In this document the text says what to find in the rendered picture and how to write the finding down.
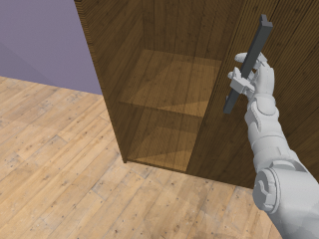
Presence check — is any right robot upper arm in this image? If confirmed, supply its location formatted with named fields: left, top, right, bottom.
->
left=252, top=167, right=319, bottom=239

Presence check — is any wardrobe door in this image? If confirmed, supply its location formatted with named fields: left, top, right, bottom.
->
left=185, top=0, right=319, bottom=189

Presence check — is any robot right hand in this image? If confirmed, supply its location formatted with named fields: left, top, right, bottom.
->
left=227, top=52, right=275, bottom=101

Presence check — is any handle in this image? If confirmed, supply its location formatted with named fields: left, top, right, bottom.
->
left=223, top=14, right=273, bottom=114

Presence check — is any robot right forearm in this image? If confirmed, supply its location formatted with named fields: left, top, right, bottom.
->
left=244, top=93, right=319, bottom=186

